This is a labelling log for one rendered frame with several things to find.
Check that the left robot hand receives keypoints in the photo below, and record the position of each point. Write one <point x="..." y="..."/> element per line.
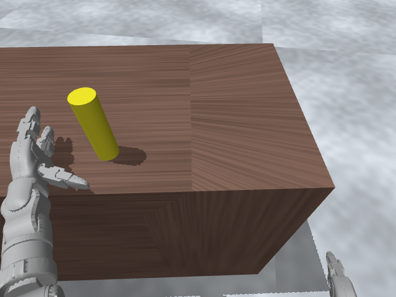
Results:
<point x="29" y="159"/>

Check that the can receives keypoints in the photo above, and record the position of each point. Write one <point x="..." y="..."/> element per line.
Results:
<point x="89" y="112"/>

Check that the left robot arm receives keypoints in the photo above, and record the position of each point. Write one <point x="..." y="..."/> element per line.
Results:
<point x="27" y="265"/>

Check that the right robot hand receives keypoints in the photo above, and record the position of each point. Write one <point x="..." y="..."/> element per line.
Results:
<point x="339" y="284"/>

